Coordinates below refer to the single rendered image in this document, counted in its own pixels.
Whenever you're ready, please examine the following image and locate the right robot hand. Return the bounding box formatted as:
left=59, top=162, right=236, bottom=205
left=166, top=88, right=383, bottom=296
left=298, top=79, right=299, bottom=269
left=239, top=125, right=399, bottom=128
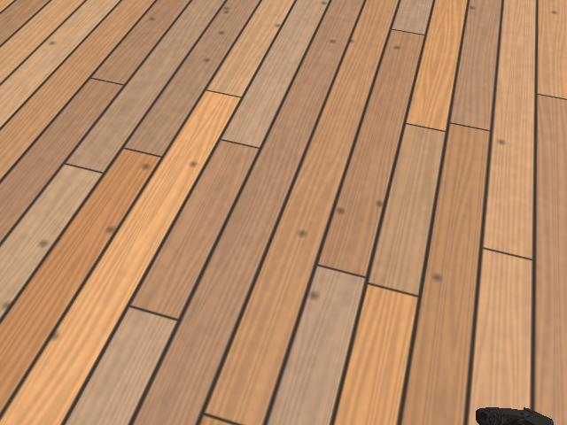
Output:
left=476, top=407, right=554, bottom=425

